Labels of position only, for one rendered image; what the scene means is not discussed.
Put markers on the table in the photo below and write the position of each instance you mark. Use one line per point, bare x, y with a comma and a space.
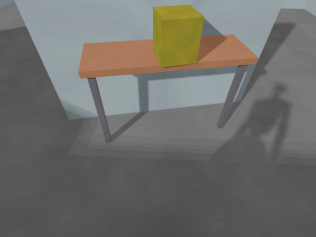
128, 57

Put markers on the carton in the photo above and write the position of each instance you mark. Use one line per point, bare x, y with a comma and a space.
177, 32

